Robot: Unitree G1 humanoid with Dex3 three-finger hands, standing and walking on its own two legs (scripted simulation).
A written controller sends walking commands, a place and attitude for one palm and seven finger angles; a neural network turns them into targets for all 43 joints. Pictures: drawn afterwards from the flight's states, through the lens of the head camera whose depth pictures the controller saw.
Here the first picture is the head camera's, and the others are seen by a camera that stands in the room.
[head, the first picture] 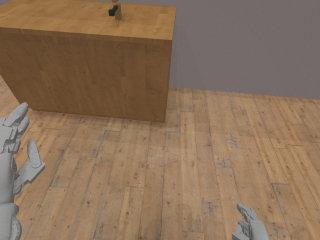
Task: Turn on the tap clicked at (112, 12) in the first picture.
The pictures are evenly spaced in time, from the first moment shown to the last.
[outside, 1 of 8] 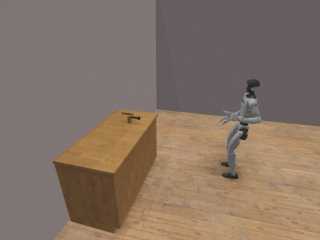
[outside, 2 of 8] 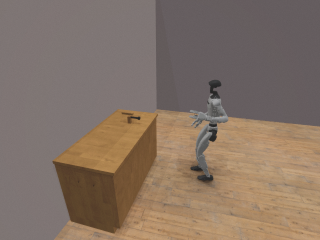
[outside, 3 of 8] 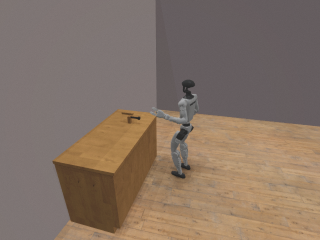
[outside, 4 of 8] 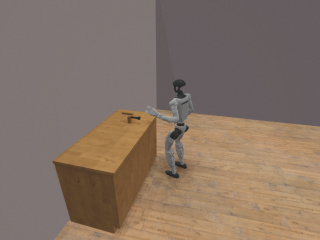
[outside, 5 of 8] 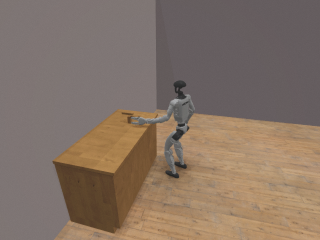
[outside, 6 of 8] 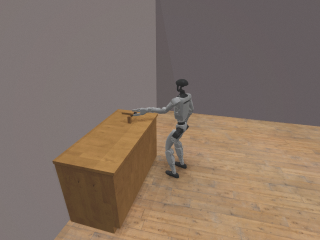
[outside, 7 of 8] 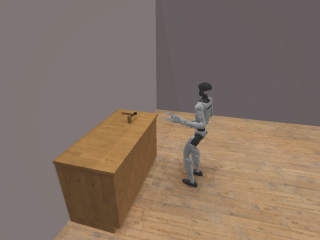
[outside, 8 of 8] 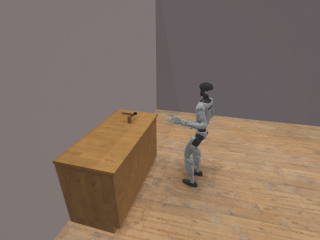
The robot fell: no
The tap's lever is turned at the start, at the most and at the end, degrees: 0 77 77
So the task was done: yes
